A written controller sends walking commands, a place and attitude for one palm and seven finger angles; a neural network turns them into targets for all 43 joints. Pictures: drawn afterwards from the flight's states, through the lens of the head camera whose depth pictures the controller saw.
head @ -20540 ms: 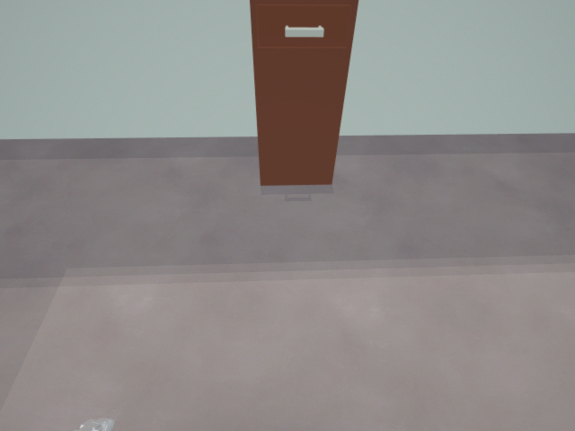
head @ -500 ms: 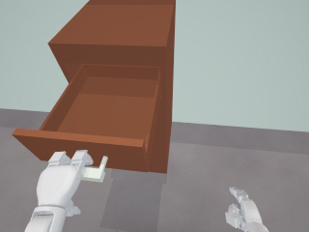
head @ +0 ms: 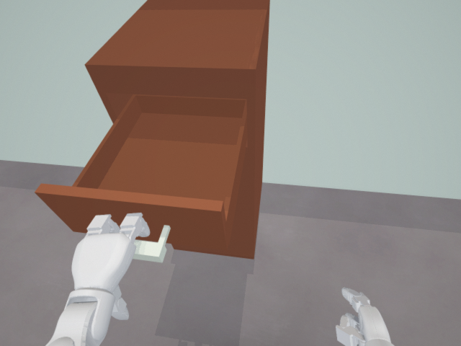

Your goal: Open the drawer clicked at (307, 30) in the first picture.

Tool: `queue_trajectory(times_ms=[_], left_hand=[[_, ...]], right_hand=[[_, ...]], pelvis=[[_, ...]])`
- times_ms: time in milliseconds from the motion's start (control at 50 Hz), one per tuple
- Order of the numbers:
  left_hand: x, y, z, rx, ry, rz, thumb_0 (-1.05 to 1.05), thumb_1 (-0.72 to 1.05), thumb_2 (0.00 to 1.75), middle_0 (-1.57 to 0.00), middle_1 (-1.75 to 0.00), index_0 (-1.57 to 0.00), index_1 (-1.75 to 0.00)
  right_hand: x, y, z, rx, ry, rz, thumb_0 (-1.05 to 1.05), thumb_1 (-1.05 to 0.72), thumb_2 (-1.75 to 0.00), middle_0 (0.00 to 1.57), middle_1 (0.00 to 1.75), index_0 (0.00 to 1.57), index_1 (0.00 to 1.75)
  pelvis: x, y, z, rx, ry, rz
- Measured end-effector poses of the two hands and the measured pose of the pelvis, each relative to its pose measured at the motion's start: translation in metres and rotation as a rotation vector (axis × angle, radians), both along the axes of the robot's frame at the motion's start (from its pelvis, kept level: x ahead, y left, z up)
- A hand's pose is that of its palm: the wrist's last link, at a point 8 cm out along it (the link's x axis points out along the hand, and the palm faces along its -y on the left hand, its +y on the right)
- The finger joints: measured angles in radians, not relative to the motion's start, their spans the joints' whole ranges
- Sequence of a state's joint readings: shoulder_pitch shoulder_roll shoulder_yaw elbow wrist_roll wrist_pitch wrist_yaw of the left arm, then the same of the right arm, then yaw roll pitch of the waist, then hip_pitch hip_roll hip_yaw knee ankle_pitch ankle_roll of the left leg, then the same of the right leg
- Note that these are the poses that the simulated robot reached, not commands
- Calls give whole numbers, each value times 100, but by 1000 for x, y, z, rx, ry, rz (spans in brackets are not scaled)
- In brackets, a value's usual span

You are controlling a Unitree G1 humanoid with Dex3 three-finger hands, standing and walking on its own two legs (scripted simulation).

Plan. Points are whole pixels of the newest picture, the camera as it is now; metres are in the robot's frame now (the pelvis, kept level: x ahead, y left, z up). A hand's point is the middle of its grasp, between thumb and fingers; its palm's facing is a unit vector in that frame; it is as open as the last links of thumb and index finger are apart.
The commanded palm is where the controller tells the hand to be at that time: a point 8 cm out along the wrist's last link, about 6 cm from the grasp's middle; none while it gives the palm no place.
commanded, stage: lift the hand off the handle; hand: left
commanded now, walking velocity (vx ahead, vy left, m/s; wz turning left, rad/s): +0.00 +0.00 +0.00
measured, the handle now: (130, 237) +0.27 +0.23 +0.03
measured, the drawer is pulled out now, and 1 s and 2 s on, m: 0.29 0.29 0.29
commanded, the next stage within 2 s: draw the hand back to the body in 1.18 s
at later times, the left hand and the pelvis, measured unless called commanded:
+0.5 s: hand (106, 248) +0.23 +0.23 +0.09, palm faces +0.05 -0.08 -1.00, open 13.6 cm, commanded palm +0.20 +0.22 +0.16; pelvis +0.01 +0.00 +0.02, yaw +0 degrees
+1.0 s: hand (87, 214) +0.24 +0.23 +0.16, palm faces +0.11 -0.07 -0.99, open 13.8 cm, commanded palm +0.20 +0.23 +0.23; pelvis +0.01 +0.00 +0.03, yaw +0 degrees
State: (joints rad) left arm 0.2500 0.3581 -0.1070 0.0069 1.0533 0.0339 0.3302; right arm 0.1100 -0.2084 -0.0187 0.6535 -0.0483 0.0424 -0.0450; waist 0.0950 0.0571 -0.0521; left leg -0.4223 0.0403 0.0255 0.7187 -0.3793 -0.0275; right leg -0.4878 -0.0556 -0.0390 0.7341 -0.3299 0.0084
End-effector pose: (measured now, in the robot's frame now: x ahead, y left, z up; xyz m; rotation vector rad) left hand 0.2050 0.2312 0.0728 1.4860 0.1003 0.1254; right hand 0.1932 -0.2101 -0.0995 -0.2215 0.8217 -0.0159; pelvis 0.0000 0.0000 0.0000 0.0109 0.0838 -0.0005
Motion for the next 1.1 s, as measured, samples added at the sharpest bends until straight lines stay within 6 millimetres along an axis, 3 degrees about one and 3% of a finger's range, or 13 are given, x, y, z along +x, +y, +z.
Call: queue_trajectory(times_ms=[640,840,1100], left_hand=[[-1,-5,95,5,-75,-62,-1,-49,30,-32,-121,-35,-122],[7,10,121,17,-66,-36,-1,-49,30,-32,-121,-33,-120],[8,-3,157,21,-143,-113,-1,-49,30,-32,-121,-32,-120]], right_hand=[[32,6,30,38,-71,53,1,-90,-90,20,30,20,30],[35,10,35,47,-69,61,1,-90,-90,20,30,20,30],[36,18,39,74,-77,84,1,-90,-90,20,30,20,30]], pelvis=[[10,-4,21,-2,-99,6],[11,-3,26,-4,-120,8],[10,4,29,-5,-133,7]])
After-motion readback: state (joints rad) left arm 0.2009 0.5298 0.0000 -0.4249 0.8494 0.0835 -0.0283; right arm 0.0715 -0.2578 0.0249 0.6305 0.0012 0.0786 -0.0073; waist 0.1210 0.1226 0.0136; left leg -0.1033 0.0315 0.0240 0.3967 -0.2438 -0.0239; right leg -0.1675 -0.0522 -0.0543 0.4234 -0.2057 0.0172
